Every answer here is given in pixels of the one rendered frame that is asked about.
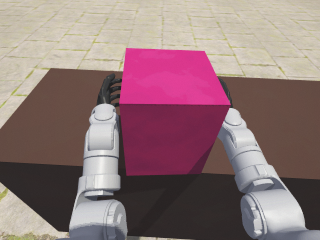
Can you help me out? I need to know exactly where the robot right hand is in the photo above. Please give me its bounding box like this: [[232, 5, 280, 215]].
[[217, 77, 233, 108]]

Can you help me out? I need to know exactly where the right robot forearm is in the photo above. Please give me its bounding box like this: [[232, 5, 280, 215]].
[[217, 108, 305, 225]]

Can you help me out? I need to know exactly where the robot left hand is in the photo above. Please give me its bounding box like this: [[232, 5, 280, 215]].
[[96, 73, 122, 107]]

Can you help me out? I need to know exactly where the pedestal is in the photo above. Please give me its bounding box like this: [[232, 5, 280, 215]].
[[0, 68, 320, 240]]

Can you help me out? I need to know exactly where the right robot upper arm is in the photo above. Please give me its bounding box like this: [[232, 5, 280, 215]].
[[240, 188, 320, 240]]

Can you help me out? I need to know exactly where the carton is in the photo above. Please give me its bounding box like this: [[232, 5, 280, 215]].
[[119, 48, 231, 176]]

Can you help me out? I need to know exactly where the left robot upper arm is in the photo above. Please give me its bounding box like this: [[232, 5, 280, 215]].
[[54, 199, 128, 240]]

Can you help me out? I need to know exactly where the left robot forearm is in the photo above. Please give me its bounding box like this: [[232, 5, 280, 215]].
[[69, 103, 121, 237]]

